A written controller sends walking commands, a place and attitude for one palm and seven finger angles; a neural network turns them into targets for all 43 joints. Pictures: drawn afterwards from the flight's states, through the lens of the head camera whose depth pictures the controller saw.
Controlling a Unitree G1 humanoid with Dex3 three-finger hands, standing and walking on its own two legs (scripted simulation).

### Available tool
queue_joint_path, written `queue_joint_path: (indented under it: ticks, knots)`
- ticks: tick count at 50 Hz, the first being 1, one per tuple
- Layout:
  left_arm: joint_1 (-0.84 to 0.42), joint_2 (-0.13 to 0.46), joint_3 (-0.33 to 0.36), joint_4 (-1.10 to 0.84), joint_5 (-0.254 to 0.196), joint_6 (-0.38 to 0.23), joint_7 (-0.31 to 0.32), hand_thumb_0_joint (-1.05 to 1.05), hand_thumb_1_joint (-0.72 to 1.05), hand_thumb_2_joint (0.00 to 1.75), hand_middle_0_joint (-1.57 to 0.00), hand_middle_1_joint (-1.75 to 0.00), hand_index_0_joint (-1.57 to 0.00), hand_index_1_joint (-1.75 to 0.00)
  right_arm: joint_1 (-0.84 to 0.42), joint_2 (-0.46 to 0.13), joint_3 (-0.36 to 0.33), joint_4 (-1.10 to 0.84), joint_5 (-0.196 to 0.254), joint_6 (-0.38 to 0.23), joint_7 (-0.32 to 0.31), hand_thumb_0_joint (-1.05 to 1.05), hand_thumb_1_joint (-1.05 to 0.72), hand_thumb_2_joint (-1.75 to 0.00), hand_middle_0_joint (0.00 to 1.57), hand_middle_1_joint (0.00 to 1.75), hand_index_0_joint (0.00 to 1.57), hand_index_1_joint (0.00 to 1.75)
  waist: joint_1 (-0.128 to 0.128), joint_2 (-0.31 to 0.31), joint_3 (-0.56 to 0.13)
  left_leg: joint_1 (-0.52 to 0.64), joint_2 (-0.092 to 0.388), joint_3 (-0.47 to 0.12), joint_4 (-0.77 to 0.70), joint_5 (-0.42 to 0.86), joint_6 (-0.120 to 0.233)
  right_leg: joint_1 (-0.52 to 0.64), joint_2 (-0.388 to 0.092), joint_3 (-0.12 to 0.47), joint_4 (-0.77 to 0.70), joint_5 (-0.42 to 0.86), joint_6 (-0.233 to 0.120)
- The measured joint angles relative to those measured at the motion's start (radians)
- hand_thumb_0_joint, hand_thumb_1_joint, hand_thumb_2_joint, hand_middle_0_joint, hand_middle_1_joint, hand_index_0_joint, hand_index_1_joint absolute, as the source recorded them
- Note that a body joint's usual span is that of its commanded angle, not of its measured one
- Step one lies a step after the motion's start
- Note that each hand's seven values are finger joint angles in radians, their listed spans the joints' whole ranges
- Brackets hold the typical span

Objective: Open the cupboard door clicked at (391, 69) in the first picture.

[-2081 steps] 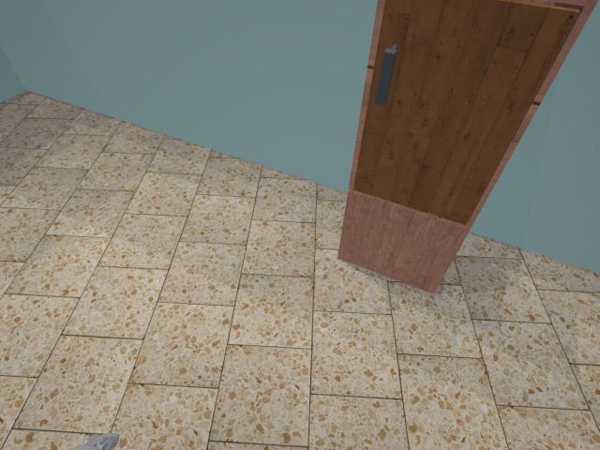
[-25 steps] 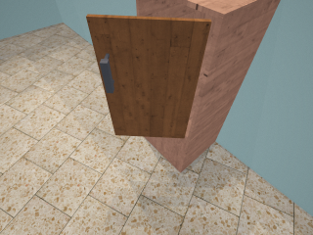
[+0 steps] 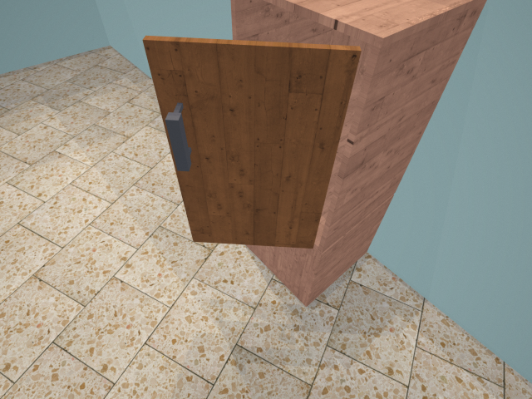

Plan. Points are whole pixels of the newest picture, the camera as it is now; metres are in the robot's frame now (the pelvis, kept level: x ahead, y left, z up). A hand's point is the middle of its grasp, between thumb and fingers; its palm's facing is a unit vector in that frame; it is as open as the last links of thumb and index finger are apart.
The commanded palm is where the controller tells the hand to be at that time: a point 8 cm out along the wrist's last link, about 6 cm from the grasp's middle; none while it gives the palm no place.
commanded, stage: come to a stop and stand still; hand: left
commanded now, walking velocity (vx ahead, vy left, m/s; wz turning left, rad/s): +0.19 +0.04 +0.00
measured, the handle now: (181, 137) +0.57 +0.21 +0.07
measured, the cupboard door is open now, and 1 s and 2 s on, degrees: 46 46 46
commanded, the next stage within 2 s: look again from close up in 1.12 s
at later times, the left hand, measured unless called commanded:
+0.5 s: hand out of the picture +0.08 +0.19 -0.17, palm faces +0.00 -0.97 -0.26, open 7.4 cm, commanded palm none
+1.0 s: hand out of the picture -0.04 +0.22 -0.17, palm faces +0.02 -0.98 -0.22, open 7.4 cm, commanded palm none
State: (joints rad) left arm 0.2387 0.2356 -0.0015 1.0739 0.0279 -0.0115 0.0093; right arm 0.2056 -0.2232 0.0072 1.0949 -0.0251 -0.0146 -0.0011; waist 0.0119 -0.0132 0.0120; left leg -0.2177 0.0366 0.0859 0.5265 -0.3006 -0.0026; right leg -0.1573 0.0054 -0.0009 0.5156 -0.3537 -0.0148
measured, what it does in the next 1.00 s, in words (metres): stands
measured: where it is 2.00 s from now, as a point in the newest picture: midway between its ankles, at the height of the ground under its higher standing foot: outside the picture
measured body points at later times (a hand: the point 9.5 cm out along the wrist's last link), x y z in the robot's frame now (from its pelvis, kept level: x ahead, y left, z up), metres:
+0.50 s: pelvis +0.02 +0.00 +0.00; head +0.06 -0.01 +0.45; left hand +0.08 +0.24 -0.15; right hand +0.05 -0.23 -0.16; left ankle -0.01 +0.12 -0.73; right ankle -0.01 -0.10 -0.73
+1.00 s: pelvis -0.03 +0.03 +0.00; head -0.04 +0.03 +0.45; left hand -0.04 +0.27 -0.15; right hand -0.01 -0.21 -0.15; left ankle +0.02 +0.12 -0.73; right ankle -0.01 -0.10 -0.73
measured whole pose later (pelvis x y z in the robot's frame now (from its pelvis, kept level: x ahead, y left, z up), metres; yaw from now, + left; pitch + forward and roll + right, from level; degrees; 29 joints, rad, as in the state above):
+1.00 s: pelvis -0.03 +0.03 +0.00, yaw +0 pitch -1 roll +0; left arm 0.35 0.20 0.00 1.02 0.03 0.01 0.03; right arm 0.31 -0.18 0.00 1.02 -0.03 0.01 0.00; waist 0.00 0.00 0.00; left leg -0.29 -0.01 0.06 0.49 -0.18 0.04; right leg -0.25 -0.04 -0.05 0.50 -0.23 0.01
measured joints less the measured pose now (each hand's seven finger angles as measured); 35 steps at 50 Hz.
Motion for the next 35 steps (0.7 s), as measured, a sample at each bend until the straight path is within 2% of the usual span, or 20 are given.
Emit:
queue_joint_path:
  ticks: [4,6,10,13,17,23,25,28,30,35]
  knots:
    - [0.051,-0.02,0.009,0.008,-0.002,-0.001,-0.001,0.0,0.91,0.9,-0.2,-0.3,-0.2,-0.3,0.046,0.02,0.003,0.011,0.0,0.0,0.0,0.0,-0.91,-0.9,0.19,0.29,0.2,0.3,0.004,-0.008,0.001,-0.002,-0.001,-0.006,0.06,-0.059,0.002,0.015,-0.003,-0.005,0.029,-0.043,0.004]
    - [0.071,-0.025,0.011,0.02,-0.003,0.005,0.004,0.0,0.91,0.9,-0.2,-0.3,-0.2,-0.3,0.057,0.04,0.008,0.018,0.002,-0.009,-0.006,0.0,-0.91,-0.9,0.19,0.29,0.2,0.3,0.007,-0.03,0.011,0.016,-0.013,0.006,0.054,-0.071,0.01,0.013,-0.015,0.004,0.056,-0.061,0.009]
    - [0.068,-0.042,0.007,0.038,-0.012,0.021,0.02,0.0,0.91,0.9,-0.2,-0.3,-0.2,-0.3,0.066,0.074,0.01,0.019,0.009,-0.022,-0.028,0.0,-0.91,-0.9,0.2,0.29,0.2,0.3,0.006,-0.043,0.048,0.058,-0.025,0.028,0.012,-0.064,0.022,-0.036,-0.036,-0.015,0.145,-0.077,0.003]
    - [0.04,-0.042,0.013,0.025,-0.013,0.017,0.02,0.0,0.91,0.9,-0.2,-0.3,-0.2,-0.3,0.061,0.088,0.006,0.018,0.013,-0.018,-0.035,0.0,-0.91,-0.89,0.2,0.3,0.2,0.3,0.001,-0.038,0.082,0.073,-0.031,0.029,-0.009,-0.054,0.016,-0.044,-0.047,-0.029,0.082,-0.002,0.0]
    - [0.015,-0.045,0.02,-0.004,-0.011,0.004,0.031,0.0,0.91,0.9,-0.2,-0.3,-0.2,-0.3,0.045,0.089,-0.012,0.016,0.014,0.004,-0.044,0.0,-0.91,-0.89,0.2,0.3,0.2,0.3,-0.007,-0.008,0.071,0.049,-0.015,0.02,-0.009,-0.042,0.003,-0.052,-0.032,-0.04,0.052,-0.003,0.006]
    - [-0.023,-0.041,0.022,-0.043,-0.007,0.007,0.037,0.0,0.91,0.9,-0.2,-0.3,-0.2,-0.3,0.015,0.072,-0.03,-0.005,0.013,0.009,-0.042,0.01,-0.92,-0.89,0.2,0.3,0.2,0.3,-0.015,-0.003,0.049,0.025,-0.008,0.02,-0.007,-0.04,-0.007,-0.082,-0.026,-0.042,0.066,-0.004,-0.005]
    - [-0.035,-0.05,0.018,-0.051,-0.006,-0.002,0.046,0.0,0.91,0.9,-0.2,-0.3,-0.2,-0.3,0.002,0.059,-0.033,-0.033,0.02,0.02,-0.031,0.0,-0.92,-0.89,0.2,0.3,0.2,0.3,-0.021,0.014,0.048,-0.02,0.01,0.013,0.064,-0.032,-0.01,-0.081,-0.013,-0.053,0.052,0.012,-0.005]
    - [-0.03,-0.057,0.008,-0.081,-0.001,-0.014,0.05,0.0,0.91,0.9,-0.2,-0.3,-0.2,-0.3,-0.015,0.044,-0.037,-0.09,0.02,0.024,-0.021,0.0,-0.91,-0.89,0.2,0.3,0.2,0.3,-0.029,0.013,0.054,-0.063,-0.002,-0.016,0.114,-0.076,0.002,-0.079,-0.014,-0.052,0.058,0.027,-0.009]
    - [-0.024,-0.062,-0.002,-0.09,-0.005,-0.008,0.045,0.0,0.91,0.9,-0.2,-0.3,-0.2,-0.3,-0.018,0.036,-0.039,-0.114,0.018,0.017,-0.018,0.0,-0.91,-0.9,0.2,0.29,0.2,0.3,-0.033,0.018,0.05,-0.047,-0.005,-0.026,0.056,0.026,0.006,-0.073,-0.013,-0.054,0.079,0.021,-0.003]
    - [-0.018,-0.063,-0.006,-0.095,-0.004,0.018,0.034,0.0,0.92,0.9,-0.2,-0.3,-0.2,-0.3,-0.007,0.036,-0.026,-0.132,0.005,0.02,-0.009,0.0,-0.91,-0.9,0.19,0.29,0.2,0.29,-0.021,0.016,0.016,-0.036,-0.014,-0.023,0.057,0.025,0.019,-0.052,-0.021,-0.05,0.057,0.046,0.013]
